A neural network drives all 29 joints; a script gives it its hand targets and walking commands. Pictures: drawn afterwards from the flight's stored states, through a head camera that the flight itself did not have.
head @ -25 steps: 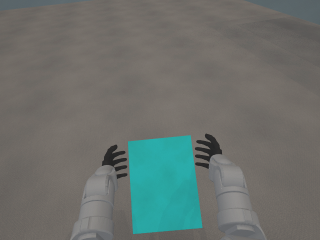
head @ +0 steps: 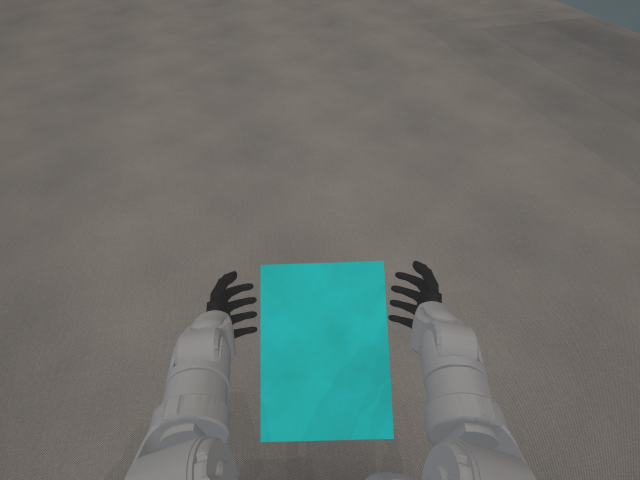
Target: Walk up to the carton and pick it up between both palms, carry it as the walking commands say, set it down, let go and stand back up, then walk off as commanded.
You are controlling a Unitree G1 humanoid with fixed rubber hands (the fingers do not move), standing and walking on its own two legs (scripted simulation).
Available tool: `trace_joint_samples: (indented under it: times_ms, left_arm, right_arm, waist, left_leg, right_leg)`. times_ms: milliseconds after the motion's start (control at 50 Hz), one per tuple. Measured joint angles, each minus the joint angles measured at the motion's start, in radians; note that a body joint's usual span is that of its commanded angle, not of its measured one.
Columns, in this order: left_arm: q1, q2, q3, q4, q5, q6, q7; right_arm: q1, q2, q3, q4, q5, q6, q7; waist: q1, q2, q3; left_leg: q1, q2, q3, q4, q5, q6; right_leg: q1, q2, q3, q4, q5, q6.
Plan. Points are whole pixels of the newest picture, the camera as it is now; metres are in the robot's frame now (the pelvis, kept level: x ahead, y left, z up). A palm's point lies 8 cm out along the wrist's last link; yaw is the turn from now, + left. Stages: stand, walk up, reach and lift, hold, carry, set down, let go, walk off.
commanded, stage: set down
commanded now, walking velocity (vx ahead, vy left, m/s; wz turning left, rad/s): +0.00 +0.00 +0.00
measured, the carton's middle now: (325, 343) +0.35 +0.00 -0.12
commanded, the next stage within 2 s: none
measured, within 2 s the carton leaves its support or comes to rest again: neither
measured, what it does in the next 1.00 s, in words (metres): lowers itself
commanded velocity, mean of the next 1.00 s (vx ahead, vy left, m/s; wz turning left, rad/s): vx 0.00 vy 0.00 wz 0.00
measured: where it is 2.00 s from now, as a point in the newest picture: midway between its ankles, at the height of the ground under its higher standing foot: outside the picture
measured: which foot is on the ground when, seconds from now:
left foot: down 0.00-1.00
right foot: down 0.00-1.00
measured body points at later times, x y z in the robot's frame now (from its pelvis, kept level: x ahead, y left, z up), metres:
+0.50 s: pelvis +0.05 +0.03 -0.02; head +0.16 +0.03 +0.42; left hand +0.40 +0.16 -0.09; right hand +0.38 -0.13 -0.08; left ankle +0.06 +0.12 -0.73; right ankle +0.12 -0.06 -0.73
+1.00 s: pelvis +0.03 +0.05 -0.08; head +0.22 +0.06 +0.33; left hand +0.38 +0.16 -0.18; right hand +0.36 -0.12 -0.18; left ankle +0.06 +0.12 -0.73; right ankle +0.12 -0.07 -0.73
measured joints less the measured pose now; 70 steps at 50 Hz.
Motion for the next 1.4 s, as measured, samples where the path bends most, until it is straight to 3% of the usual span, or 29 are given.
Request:
trace_joint_samples:
  times_ms: [140,240,400,580,740,820,920,1000,1080,1160,1400]
  left_arm:
    - [-0.006,0.003,-0.011,0.001,0.002,-0.091,0.031]
    - [-0.015,0.005,-0.002,0.005,0.002,-0.122,0.031]
    - [-0.018,0.003,-0.015,0.016,0.002,-0.215,0.034]
    - [0.014,0.003,-0.174,0.015,0.002,-0.384,0.115]
    - [0.059,0.004,-0.303,0.026,-0.022,-0.506,0.179]
    - [0.059,0.004,-0.32,0.03,-0.03,-0.559,0.194]
    - [0.041,0.005,-0.314,0.053,-0.035,-0.582,0.232]
    - [0.017,0.051,-0.342,0.054,-0.123,-0.596,0.285]
    - [-0.01,0.118,-0.414,0.055,-0.169,-0.578,0.287]
    - [-0.06,0.123,-0.415,0.064,-0.183,-0.556,0.288]
    - [-0.221,0.123,-0.285,0.138,-0.184,-0.543,0.263]
  right_arm:
    - [-0.019,0.001,0.0,0.032,-0.008,-0.097,0.02]
    - [-0.019,0.001,0.0,0.052,-0.012,-0.134,0.02]
    - [-0.017,0.001,0.0,0.053,-0.019,-0.224,0.023]
    - [0.066,-0.008,0.001,0.053,-0.02,-0.442,0.013]
    - [0.179,-0.046,0.055,0.055,0.033,-0.551,-0.002]
    - [0.167,-0.059,0.057,0.079,0.054,-0.609,-0.007]
    - [0.089,-0.096,0.066,0.146,0.054,-0.62,-0.006]
    - [0.041,-0.098,0.119,0.147,0.073,-0.632,-0.019]
    - [0.007,-0.112,0.158,0.147,0.089,-0.615,-0.04]
    - [-0.032,-0.127,0.158,0.149,0.105,-0.604,-0.048]
    - [-0.171,-0.125,0.158,0.149,0.109,-0.578,-0.103]
  waist:
    - [0.0,0.041,0.087]
    - [-0.026,0.022,0.09]
    - [-0.033,-0.007,0.088]
    - [-0.033,0.014,0.0]
    - [-0.02,-0.03,-0.146]
    - [-0.025,-0.029,-0.155]
    - [-0.03,-0.003,-0.102]
    - [-0.036,-0.002,-0.063]
    - [-0.043,-0.007,-0.056]
    - [-0.044,0.006,-0.044]
    - [-0.047,-0.005,-0.041]
  left_leg:
    - [-0.011,-0.004,0.0,0.053,0.058,-0.025]
    - [-0.035,-0.009,0.0,0.091,0.021,-0.026]
    - [-0.152,-0.011,0.0,0.129,-0.01,-0.036]
    - [-0.457,-0.032,0.0,0.174,0.001,-0.037]
    - [-0.667,-0.045,0.0,0.242,-0.015,-0.026]
    - [-0.729,-0.058,0.0,0.314,-0.047,-0.019]
    - [-0.811,-0.074,-0.001,0.424,-0.073,-0.014]
    - [-0.857,-0.076,0.002,0.465,-0.074,-0.016]
    - [-0.895,-0.078,0.005,0.504,-0.083,-0.024]
    - [-0.934,-0.079,0.008,0.529,-0.085,-0.03]
    - [-1.125,-0.083,0.022,0.661,-0.118,-0.048]
  right_leg:
    - [-0.015,0.0,0.004,0.07,0.003,-0.001]
    - [-0.04,0.0,0.01,0.106,-0.009,-0.005]
    - [-0.156,0.0,0.011,0.142,-0.039,-0.012]
    - [-0.465,-0.002,0.058,0.198,-0.034,0.005]
    - [-0.712,-0.002,0.074,0.327,-0.008,0.007]
    - [-0.745,-0.002,0.089,0.358,-0.074,0.01]
    - [-0.816,-0.004,0.097,0.453,-0.12,0.027]
    - [-0.863,-0.004,0.097,0.495,-0.121,0.041]
    - [-0.906,-0.004,0.096,0.542,-0.13,0.041]
    - [-0.949,-0.004,0.096,0.574,-0.134,0.041]
    - [-1.157,-0.001,0.094,0.729,-0.169,0.033]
